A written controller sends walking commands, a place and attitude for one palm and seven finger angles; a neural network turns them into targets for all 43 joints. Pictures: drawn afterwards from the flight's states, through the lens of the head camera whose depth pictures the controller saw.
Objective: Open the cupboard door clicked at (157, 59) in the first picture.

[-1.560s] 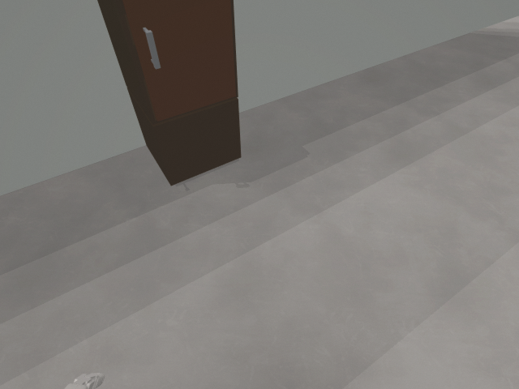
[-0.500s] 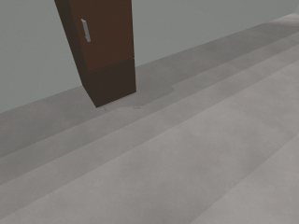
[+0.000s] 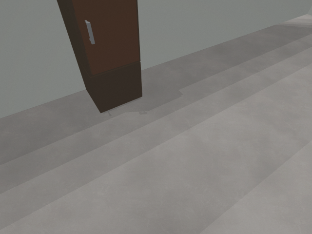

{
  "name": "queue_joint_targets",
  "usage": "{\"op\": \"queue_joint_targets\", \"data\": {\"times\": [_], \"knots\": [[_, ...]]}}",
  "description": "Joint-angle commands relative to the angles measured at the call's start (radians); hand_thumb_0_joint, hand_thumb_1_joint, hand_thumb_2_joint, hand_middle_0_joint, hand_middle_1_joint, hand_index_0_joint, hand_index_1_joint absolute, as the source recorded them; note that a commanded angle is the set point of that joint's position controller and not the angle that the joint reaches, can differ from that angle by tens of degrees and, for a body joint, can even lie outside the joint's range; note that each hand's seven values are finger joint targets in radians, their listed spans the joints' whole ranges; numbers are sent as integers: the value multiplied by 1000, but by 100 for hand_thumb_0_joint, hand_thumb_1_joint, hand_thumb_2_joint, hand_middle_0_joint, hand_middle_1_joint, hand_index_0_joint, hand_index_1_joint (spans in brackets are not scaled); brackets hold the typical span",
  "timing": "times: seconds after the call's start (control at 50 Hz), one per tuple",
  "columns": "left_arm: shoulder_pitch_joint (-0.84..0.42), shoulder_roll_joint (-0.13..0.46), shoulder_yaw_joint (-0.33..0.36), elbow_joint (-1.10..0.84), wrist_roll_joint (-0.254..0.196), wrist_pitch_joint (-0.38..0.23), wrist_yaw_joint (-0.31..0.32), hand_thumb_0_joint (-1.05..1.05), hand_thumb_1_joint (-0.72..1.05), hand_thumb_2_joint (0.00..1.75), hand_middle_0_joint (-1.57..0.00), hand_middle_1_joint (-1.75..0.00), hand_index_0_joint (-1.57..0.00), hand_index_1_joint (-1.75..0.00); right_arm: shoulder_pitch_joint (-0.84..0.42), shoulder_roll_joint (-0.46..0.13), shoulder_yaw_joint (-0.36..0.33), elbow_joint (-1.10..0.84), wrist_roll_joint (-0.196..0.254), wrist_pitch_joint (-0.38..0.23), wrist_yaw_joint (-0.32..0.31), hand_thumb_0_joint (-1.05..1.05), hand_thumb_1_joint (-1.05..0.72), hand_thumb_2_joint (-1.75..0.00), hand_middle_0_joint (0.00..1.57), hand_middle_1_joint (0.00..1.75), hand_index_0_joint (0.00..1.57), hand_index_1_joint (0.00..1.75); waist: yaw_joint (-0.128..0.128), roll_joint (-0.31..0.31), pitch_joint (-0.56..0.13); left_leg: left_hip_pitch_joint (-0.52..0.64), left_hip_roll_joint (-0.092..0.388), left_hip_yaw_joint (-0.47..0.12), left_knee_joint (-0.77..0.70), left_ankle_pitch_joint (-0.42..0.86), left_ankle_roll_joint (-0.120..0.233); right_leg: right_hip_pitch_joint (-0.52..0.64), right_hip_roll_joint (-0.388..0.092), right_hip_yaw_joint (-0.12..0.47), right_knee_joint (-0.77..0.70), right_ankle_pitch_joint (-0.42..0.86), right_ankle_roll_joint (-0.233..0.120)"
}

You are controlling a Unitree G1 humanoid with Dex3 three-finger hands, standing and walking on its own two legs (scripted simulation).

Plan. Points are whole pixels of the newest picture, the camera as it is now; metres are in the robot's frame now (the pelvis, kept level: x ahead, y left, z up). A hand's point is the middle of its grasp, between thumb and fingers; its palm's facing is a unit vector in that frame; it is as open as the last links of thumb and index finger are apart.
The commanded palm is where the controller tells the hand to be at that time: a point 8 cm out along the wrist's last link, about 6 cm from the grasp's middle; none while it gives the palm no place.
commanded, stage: walk to a spot facing it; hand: left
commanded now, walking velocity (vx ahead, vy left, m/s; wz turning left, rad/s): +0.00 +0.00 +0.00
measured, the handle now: (89, 32) +1.20 +0.49 -0.04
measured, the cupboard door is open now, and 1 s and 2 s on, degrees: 0 0 0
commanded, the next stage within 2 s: turn to face it in 1.76 s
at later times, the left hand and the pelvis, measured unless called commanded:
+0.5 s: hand out of the picture +0.04 +0.15 -0.18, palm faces -0.03 -0.98 -0.20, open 7.4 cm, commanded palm none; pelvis +0.07 -0.03 -0.01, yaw -7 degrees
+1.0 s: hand (112, 172) +0.36 +0.18 -0.18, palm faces -0.22 -0.95 -0.20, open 7.4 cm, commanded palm none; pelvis +0.27 +0.01 -0.01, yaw -18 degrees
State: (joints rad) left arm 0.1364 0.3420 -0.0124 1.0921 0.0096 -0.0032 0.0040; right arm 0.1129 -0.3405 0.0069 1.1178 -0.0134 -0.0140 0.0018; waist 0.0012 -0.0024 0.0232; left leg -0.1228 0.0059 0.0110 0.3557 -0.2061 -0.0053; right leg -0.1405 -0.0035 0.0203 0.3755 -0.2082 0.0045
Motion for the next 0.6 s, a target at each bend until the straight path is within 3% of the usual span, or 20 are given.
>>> {"op": "queue_joint_targets", "data": {"times": [0.0,0.06,0.08,0.1,0.16,0.2,0.22,0.26,0.28,0.3,0.32,0.34,0.36,0.38,0.4,0.42,0.44,0.48,0.52,0.58], "knots": [[-41,207,43,-64,2,-24,9,0,90,90,-20,-30,-20,-30,-52,-208,-43,-63,7,-22,-17,0,-90,-90,20,30,20,30,-1,-4,-55,30,121,-92,-50,168,33,-2,-114,91,-55,174,-31],[-40,207,44,-64,2,-24,9,0,90,90,-20,-30,-20,-30,-53,-208,-44,-66,6,-22,-17,0,-90,-90,20,30,20,30,0,-2,-57,35,121,-93,-51,164,33,-3,-114,92,-58,171,-31],[-7,140,31,-48,0,-16,11,0,90,90,-20,-30,-20,-30,-23,-140,-28,-49,2,-16,-15,0,-90,-90,20,30,20,30,-1,-9,-80,48,123,-73,-42,129,23,2,-111,91,-56,137,-24],[30,86,21,-36,2,-3,12,0,90,90,-20,-30,-20,-30,14,-86,-16,-38,-2,-6,-12,0,-90,-90,20,30,20,30,-1,-7,-67,44,118,-55,-28,39,13,-17,-101,90,-44,38,-20],[64,84,32,-52,12,18,-5,0,90,90,-20,-30,-20,-30,57,-97,-32,-45,-11,9,-8,0,-90,-90,20,30,20,30,-3,14,62,-43,127,-68,-53,-328,30,-156,-55,115,-22,-296,-35],[86,73,43,-80,16,19,-16,0,90,90,-20,-30,-20,-30,81,-121,-47,-62,-12,10,-8,0,-90,-90,20,30,20,30,-4,49,121,-75,168,-117,-82,-452,61,-232,-14,96,59,-335,-40],[101,61,47,-90,16,14,-21,0,90,90,-20,-30,-20,-30,101,-132,-56,-68,-10,7,-8,0,-90,-90,20,30,20,30,-6,72,113,-56,203,-152,-87,-478,84,-261,6,75,126,-320,-42],[111,11,50,-112,16,3,-28,0,90,90,-20,-30,-20,-30,146,-149,-72,-77,-9,-5,-12,0,-90,-90,20,30,20,30,-17,144,109,-17,299,-229,-126,-443,142,-311,32,-25,294,-219,-30],[108,-8,53,-124,16,-3,-31,0,90,90,-20,-30,-20,-30,156,-141,-78,-81,-8,-12,-12,0,-90,-90,20,30,20,30,-17,169,105,-3,322,-217,-117,-357,161,-319,7,-45,313,-229,-24],[128,-17,57,-125,15,-10,-33,0,90,90,-20,-30,-20,-30,150,-122,-78,-83,-8,-16,-12,0,-90,-90,20,30,20,30,-3,149,95,-23,318,-170,-71,-271,156,-269,-12,-54,278,-232,-24],[176,-24,61,-110,17,-16,-35,0,90,90,-20,-30,-20,-30,138,-106,-74,-89,-8,-17,-12,0,-90,-90,20,30,20,30,23,104,83,-99,281,-105,17,-223,126,-154,-5,-64,204,-193,-28],[274,-19,70,-78,21,-25,-30,0,90,90,-20,-30,-20,-30,116,-72,-67,-97,-8,-19,-12,0,-90,-90,20,30,20,30,68,25,64,-208,204,-13,187,-185,77,1,-24,0,90,-148,-52],[395,66,89,-40,26,-39,-16,0,90,90,-20,-30,-20,-30,80,2,-52,-135,1,-26,-7,0,-90,-90,20,30,20,30,107,-242,39,-456,73,136,496,-247,10,194,-220,335,-59,-149,-136],[496,100,94,-12,6,-49,-2,0,90,90,-20,-30,-20,-30,-11,3,-50,-179,-3,-37,-1,0,-90,-90,20,30,20,30,144,-307,66,-587,42,103,659,-381,1,211,-342,568,-161,-24,-216],[508,73,88,1,7,-54,8,0,90,90,-20,-30,-20,-30,-48,0,-53,-186,-6,-43,-2,0,-90,-90,20,30,20,30,139,-220,86,-630,75,33,742,-341,4,202,-356,585,-154,71,-263],[479,43,83,-3,9,-54,16,0,90,90,-20,-30,-20,-30,-53,15,-56,-180,-4,-45,-2,0,-90,-90,20,30,20,30,111,-121,103,-647,102,17,781,-304,1,193,-356,545,-130,93,-286],[438,19,78,-14,16,-57,19,0,90,90,-20,-30,-20,-30,-32,35,-56,-173,-7,-45,1,0,-90,-90,20,30,20,30,80,-76,98,-636,120,9,767,-264,-6,168,-331,469,-118,93,-274],[387,-10,73,-25,18,-66,19,0,90,90,-20,-30,-20,-30,10,66,-58,-152,-7,-34,9,0,-90,-90,20,30,20,30,37,-73,74,-568,121,37,713,-177,-25,100,-276,343,-139,111,-236],[380,-25,69,-15,18,-70,18,0,90,90,-20,-30,-20,-30,21,91,-64,-148,-3,-25,18,0,-90,-90,20,30,20,30,19,-106,92,-520,115,64,659,-101,-31,30,-235,269,-173,99,-210],[379,-39,71,1,18,-74,22,0,90,90,-20,-30,-20,-30,-4,110,-67,-169,1,-26,26,0,-90,-90,20,30,20,30,18,-122,121,-468,114,73,531,-30,-27,-22,-211,216,-189,89,-185]]}}
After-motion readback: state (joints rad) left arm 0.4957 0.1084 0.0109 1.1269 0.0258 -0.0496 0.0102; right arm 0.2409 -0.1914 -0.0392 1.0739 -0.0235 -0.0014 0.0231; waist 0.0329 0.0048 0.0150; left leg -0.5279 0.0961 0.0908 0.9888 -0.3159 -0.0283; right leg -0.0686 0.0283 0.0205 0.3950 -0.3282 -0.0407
